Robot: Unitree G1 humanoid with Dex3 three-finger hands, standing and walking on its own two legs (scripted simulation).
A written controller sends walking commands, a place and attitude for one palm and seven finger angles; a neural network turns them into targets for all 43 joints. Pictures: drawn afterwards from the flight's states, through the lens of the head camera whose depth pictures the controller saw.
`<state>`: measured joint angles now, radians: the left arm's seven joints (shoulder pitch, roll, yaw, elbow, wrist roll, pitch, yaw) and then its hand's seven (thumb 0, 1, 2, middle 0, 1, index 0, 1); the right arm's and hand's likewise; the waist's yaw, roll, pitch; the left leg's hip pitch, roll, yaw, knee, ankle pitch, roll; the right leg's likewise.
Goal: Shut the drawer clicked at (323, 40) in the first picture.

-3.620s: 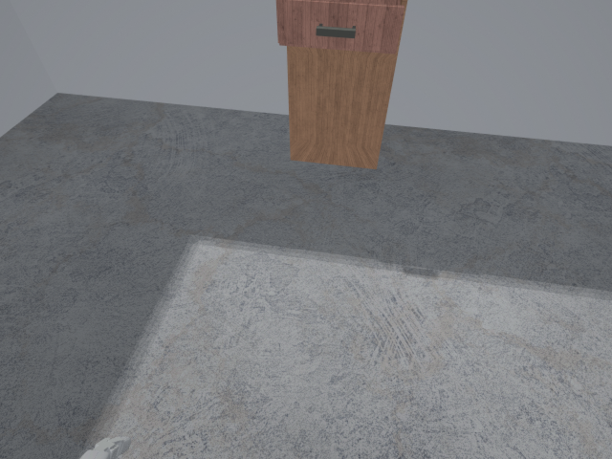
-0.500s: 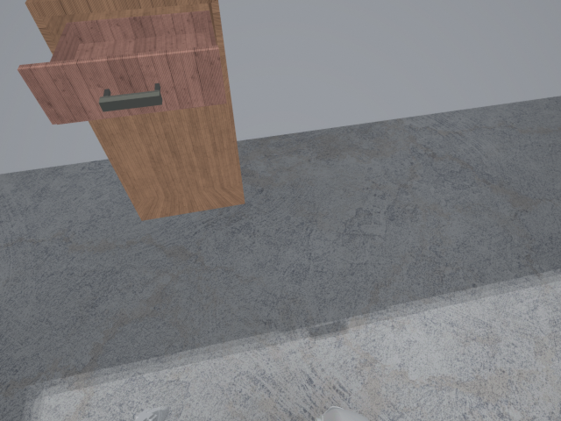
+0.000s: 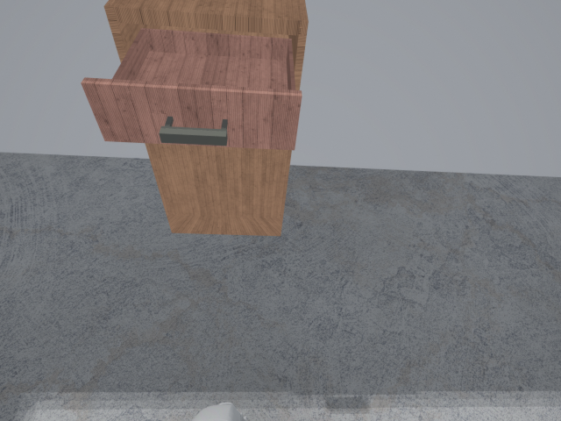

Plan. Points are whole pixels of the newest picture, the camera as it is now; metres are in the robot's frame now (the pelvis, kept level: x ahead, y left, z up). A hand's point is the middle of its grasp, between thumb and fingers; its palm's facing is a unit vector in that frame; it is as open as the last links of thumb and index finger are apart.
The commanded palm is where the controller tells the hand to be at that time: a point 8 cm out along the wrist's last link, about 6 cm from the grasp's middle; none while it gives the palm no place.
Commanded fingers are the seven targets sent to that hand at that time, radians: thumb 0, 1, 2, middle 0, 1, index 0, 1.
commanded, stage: turn to face it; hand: left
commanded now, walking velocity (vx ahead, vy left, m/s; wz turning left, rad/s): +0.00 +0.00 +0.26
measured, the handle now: (195, 129) +0.62 +0.23 +0.03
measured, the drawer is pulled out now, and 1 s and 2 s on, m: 0.26 0.26 0.26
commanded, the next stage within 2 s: take the last steps up to it in 0.16 s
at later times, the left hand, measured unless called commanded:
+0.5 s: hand out of the picture +0.02 +0.15 -0.14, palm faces +0.16 -0.96 -0.23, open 7.3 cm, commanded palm none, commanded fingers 0.00 0.90 0.90 -0.20 -0.30 -0.20 -0.30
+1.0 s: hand out of the picture +0.04 +0.20 -0.16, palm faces +0.18 -0.97 -0.14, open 7.4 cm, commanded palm none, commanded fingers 0.00 0.90 0.90 -0.20 -0.30 -0.20 -0.30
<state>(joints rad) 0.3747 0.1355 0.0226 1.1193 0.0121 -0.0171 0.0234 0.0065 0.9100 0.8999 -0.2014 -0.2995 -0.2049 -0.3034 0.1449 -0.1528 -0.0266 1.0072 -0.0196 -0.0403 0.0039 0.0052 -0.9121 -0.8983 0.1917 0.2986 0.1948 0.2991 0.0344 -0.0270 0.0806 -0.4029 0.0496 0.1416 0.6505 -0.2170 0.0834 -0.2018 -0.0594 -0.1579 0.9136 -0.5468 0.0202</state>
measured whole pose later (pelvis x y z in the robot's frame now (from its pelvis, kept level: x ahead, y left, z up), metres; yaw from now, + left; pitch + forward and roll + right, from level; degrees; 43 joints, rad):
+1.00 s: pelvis +0.12 +0.05 +0.02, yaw +7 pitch +0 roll +0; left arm 0.39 0.15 0.05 1.14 0.03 0.00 0.00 0.01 0.91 0.90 -0.20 -0.30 -0.20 -0.30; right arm 0.22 -0.14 -0.05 1.02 -0.02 -0.08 -0.02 -0.01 -0.94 -0.90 0.20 0.30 0.20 0.30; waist 0.01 -0.05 0.04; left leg -0.20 0.03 0.17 0.48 -0.29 0.03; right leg -0.41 -0.09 -0.08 1.08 -0.39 -0.01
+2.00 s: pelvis +0.26 +0.04 +0.02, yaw +6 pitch +0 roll +0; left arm 0.25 0.19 0.05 1.06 0.02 0.06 0.03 0.01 0.91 0.90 -0.20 -0.30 -0.20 -0.30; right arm 0.12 -0.13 -0.03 1.02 -0.02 0.01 -0.03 0.00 -0.91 -0.90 0.20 0.30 0.20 0.30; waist 0.02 -0.03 0.06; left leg -0.30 0.04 0.11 0.44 -0.13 0.03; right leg -0.31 -0.04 0.00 0.89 -0.48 0.03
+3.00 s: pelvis +0.24 +0.04 +0.01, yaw +6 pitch -1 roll -1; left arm 0.27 0.19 0.01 1.00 0.03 0.00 0.05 0.01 0.91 0.90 -0.20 -0.30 -0.20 -0.30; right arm 0.23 -0.18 -0.03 1.02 -0.02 -0.01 -0.02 0.01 -0.92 -0.90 0.19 0.30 0.20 0.30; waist 0.00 0.01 0.01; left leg -0.31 0.03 0.04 0.63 -0.30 0.01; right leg -0.15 -0.04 -0.04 0.55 -0.38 0.04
